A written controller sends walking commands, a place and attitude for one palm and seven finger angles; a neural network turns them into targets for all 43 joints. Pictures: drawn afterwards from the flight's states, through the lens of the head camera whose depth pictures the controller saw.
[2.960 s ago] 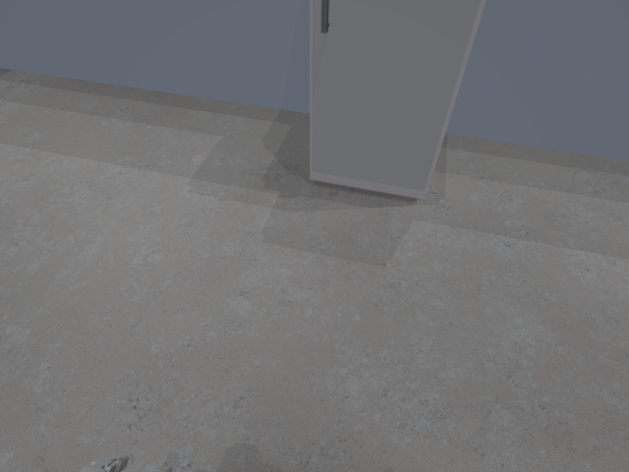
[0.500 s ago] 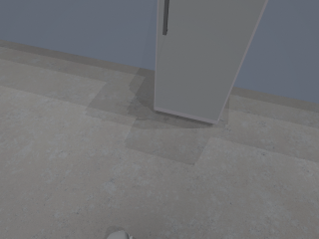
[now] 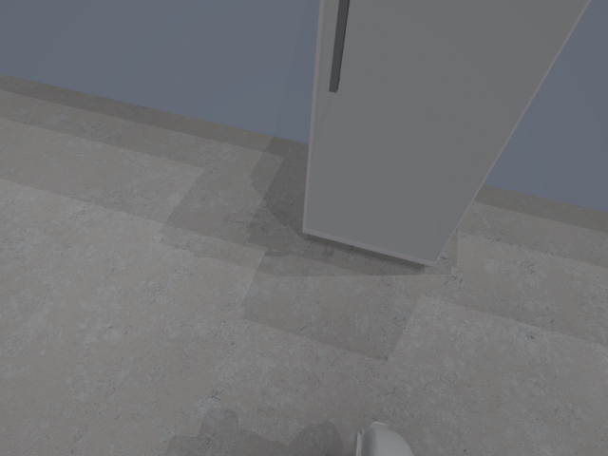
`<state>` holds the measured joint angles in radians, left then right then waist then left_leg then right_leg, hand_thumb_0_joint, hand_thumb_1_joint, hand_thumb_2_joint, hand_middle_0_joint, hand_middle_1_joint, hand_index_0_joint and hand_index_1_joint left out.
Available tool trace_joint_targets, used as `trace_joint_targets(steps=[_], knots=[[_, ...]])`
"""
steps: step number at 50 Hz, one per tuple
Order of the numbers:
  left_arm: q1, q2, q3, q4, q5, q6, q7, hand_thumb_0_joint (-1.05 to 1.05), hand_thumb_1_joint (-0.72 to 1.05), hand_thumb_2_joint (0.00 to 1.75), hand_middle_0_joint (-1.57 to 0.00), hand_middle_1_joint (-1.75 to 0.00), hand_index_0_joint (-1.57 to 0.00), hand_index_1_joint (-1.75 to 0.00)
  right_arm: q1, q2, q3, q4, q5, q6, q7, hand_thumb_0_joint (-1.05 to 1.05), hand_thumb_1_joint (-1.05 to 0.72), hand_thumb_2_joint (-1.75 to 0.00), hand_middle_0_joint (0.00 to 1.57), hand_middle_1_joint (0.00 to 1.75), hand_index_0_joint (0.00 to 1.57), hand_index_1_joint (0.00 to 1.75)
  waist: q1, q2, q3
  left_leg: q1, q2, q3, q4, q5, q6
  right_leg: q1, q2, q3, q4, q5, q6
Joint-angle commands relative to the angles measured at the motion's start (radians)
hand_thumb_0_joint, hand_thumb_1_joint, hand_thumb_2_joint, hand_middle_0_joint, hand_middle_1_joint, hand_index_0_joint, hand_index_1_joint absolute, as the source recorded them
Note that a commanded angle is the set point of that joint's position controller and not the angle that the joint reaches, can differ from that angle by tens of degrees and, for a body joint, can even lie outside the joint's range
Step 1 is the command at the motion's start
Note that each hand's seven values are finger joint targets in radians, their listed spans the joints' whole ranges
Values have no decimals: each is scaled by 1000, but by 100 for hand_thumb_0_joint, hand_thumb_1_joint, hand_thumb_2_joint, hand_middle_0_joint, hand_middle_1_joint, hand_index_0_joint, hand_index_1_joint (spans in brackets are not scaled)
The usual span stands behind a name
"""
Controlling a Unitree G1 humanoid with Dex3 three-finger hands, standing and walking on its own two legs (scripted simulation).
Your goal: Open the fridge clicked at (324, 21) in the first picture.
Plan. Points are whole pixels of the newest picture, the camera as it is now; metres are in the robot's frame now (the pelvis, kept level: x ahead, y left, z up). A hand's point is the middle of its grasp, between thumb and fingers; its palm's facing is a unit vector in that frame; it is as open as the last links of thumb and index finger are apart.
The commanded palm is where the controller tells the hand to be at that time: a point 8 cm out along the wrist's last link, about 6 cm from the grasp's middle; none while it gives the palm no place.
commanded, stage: walk to a spot facing it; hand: left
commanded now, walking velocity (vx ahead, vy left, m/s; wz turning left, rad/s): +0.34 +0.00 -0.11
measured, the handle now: out of the picture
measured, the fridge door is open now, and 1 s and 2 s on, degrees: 0 0 0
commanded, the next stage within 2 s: turn to face it in 0.12 s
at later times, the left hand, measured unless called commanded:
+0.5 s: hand (223, 401) +0.23 +0.14 -0.18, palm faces -0.01 -0.98 -0.17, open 7.2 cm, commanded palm none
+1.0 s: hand (229, 361) +0.29 +0.14 -0.18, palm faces -0.11 -0.97 -0.22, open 7.4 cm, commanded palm none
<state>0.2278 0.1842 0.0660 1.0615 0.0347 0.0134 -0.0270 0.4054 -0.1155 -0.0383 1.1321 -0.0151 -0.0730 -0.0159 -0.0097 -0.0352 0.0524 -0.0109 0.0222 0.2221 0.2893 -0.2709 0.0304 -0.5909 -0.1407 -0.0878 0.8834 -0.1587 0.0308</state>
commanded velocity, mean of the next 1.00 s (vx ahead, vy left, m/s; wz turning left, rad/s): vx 0.14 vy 0.00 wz -0.14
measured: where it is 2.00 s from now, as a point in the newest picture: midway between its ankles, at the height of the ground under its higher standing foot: (320, 362)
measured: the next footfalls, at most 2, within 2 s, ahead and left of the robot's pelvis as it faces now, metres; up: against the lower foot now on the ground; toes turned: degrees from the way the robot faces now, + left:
right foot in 0.16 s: +0.24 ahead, -0.15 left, +0.00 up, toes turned -11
left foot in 0.54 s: +0.32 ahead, +0.08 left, +0.00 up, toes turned +4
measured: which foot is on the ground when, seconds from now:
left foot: down 0.00-0.16, up 0.18-0.52, down 0.54-0.92, up 0.94-1.00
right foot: up 0.00-0.14, down 0.16-0.56, up 0.58-0.90, down 0.92-1.00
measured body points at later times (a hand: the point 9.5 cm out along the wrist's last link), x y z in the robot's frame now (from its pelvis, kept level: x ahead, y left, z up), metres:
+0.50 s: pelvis +0.19 -0.03 -0.01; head +0.20 -0.03 +0.44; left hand +0.23 +0.19 -0.17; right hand +0.25 -0.28 -0.16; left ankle +0.27 +0.09 -0.73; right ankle +0.20 -0.15 -0.75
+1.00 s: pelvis +0.25 -0.04 -0.01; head +0.24 -0.05 +0.44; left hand +0.30 +0.19 -0.16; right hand +0.21 -0.27 -0.18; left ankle +0.28 +0.08 -0.72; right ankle +0.21 -0.14 -0.75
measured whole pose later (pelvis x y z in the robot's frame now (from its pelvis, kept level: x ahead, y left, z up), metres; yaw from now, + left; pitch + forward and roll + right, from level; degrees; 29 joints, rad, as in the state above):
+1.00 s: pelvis +0.25 -0.04 -0.01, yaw -10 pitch -1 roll +0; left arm 0.30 0.15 0.04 1.07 0.03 -0.02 0.01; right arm 0.28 -0.19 -0.05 1.11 -0.02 0.04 0.00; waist 0.01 0.04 0.01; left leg -0.36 0.10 0.14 0.80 -0.42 -0.01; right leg -0.17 -0.03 -0.11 0.51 -0.31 -0.02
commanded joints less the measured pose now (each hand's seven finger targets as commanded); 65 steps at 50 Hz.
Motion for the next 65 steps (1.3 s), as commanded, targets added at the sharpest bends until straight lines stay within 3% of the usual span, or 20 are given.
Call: trace_joint_targets(steps=[1, 4, 6, 7, 8, 9, 12, 15, 25, 29, 36, 43, 44, 46, 47, 52, 61, 62, 64, 65], knots=[[-146, 8, -3, -96, -9, -38, -4, 0, 90, 90, -20, -30, -20, -30, 101, -143, -29, -2, -11, -16, -9, 0, -90, -90, 20, 30, 20, 30, -42, 158, 84, 23, 281, -111, -102, 314, 104, -31, 22, -27, -174, 3, -31], [-119, 21, -1, -88, -9, -51, -3, 0, 90, 90, -20, -30, -20, -30, 98, -158, -30, 15, -14, -10, -10, 0, -90, -90, 20, 30, 20, 30, -16, 159, 63, 32, 285, -88, -5, 487, 90, 98, 73, -63, -252, -39, -66], [108, 64, 12, -18, -3, -68, 4, 0, 90, 90, -20, -30, -20, -30, 66, -173, -32, 16, -6, -6, -9, 0, -90, -90, 20, 30, 20, 30, 91, 115, -58, -7, 239, -42, 279, 641, 48, 404, 126, -94, -361, 7, -90], [262, 141, 30, 27, 3, -81, 16, 0, 90, 90, -20, -30, -20, -30, 70, -155, -30, 7, 5, -6, 2, 0, -90, -90, 20, 30, 20, 30, 152, -6, -167, -200, 187, -32, 531, 477, 16, 674, 18, 34, -375, 53, -124], [365, 258, 60, 47, -1, -87, 31, 0, 90, 90, -20, -30, -20, -30, 120, -75, -15, -25, 17, -12, 3, 0, -90, -90, 20, 30, 20, 30, 150, -265, -275, -507, 25, -26, 878, -214, -33, 902, -298, 481, -470, 180, -239], [352, 280, 56, 44, -22, -79, 34, 0, 90, 90, -20, -30, -20, -30, 57, -101, -16, -44, 17, -2, -2, 0, -90, -90, 20, 30, 20, 30, 147, -160, -249, -561, 33, -168, 1049, -315, -17, 811, -357, 551, -563, 161, -287], [100, 115, 11, -17, -20, -82, 45, 0, 90, 90, -20, -30, -20, -30, -46, -70, -23, -53, -1, 19, 3, 0, -90, -90, 20, 30, 20, 30, 49, -9, -20, -549, 138, -229, 1034, -91, -23, 406, -251, 300, -630, 80, -201], [44, 62, -15, -20, -12, -90, 50, 0, 90, 90, -20, -30, -20, -30, 42, -35, -9, -21, -8, 54, 3, 0, -90, -90, 20, 30, 20, 30, -33, -80, -29, -427, 136, -177, 829, -64, -66, 276, -153, 86, -615, 354, -168], [23, 114, 5, -28, -22, -40, 46, 0, 90, 90, -20, -30, -20, -30, -96, -93, 1, -78, -1, 43, -3, 0, -90, -90, 20, 30, 20, 30, -20, -75, -33, -148, 71, -105, 222, 133, -97, 261, -62, 123, -518, 140, -135], [66, 39, -3, -44, -24, -1, 43, 0, 90, 90, -20, -30, -20, -30, -94, -238, -20, -97, -17, 45, -20, 0, -90, -90, 20, 30, 20, 30, -22, 396, -15, -187, 383, -452, -78, 153, 79, 185, 116, 16, -74, -421, -8], [70, 19, 2, -36, -15, 11, 35, 0, 90, 90, -20, -30, -20, -30, -171, -190, -26, -127, -10, 47, -25, 0, -90, -90, 20, 30, 20, 30, -2, 180, -101, -119, 308, -226, 3, 345, 107, 183, 69, 39, -4, -311, 4], [128, 3, -10, -18, -6, -16, 21, 0, 90, 90, -20, -30, -20, -30, -154, -209, -41, -101, -14, 58, -4, 0, -90, -90, 20, 30, 20, 30, 20, 162, -55, -268, 281, -217, 14, -196, 51, 412, 116, -47, -379, -181, -29], [171, 25, -8, 2, -5, -22, 23, 0, 90, 90, -20, -30, -20, -30, -163, -186, -38, -103, -10, 59, 1, 0, -90, -90, 20, 30, 20, 30, 40, 102, -46, -327, 232, -176, 72, -254, 13, 490, 96, -16, -479, -163, -42], [238, 166, 14, 18, -2, -31, 41, 0, 90, 90, -20, -30, -20, -30, -231, -91, -13, -157, -1, 58, 17, 0, -90, -90, 20, 30, 20, 30, 87, -234, 35, -615, 63, -20, 430, -292, -67, 560, -216, 434, -743, -466, -193], [267, 175, 17, 20, -14, -39, 50, 0, 90, 90, -20, -30, -20, -30, -293, -136, -21, -177, -9, 64, 21, 0, -90, -90, 20, 30, 20, 30, 118, -217, 65, -641, 82, -102, 562, -268, -54, 498, -256, 514, -796, -538, -239], [152, 101, 0, 5, -8, -68, 48, 0, 90, 90, -20, -30, -20, -30, -197, -107, -29, -124, -10, 57, 36, 0, -90, -90, 20, 30, 20, 30, 19, -79, 84, -585, 102, -136, 652, -56, -59, 443, -136, 218, -717, -171, -188], [170, 113, 11, 47, -14, -69, 42, 0, 90, 90, -20, -30, -20, -30, -112, -96, -21, -110, -6, 22, 32, 0, -90, -90, 20, 30, 20, 30, -17, -59, 20, -229, 41, -54, 229, 64, -43, 386, -79, 103, -543, -74, -142], [170, 91, 8, 45, -16, -64, 37, 0, 90, 90, -20, -30, -20, -30, -28, -126, -29, -81, -8, 16, 25, 0, -90, -90, 20, 30, 20, 30, -46, 23, -11, -81, 40, -73, 192, 42, -33, 306, -32, 73, -419, -74, -123], [158, -1, -6, -10, -21, -62, 24, 0, 90, 90, -20, -30, -20, -30, 184, -294, -63, -35, -23, 13, 3, 0, -90, -90, 20, 30, 20, 30, -107, 382, -93, 118, 407, -587, -49, -117, 114, 18, 142, -61, 87, -405, -49], [100, 22, -6, -32, -12, -60, 29, 0, 90, 90, -20, -30, -20, -30, 176, -278, -57, -24, -21, 19, -4, 0, -90, -90, 20, 30, 20, 30, -114, 327, -82, 73, 428, -631, -100, -222, 146, -33, 114, 31, 245, -422, -69]])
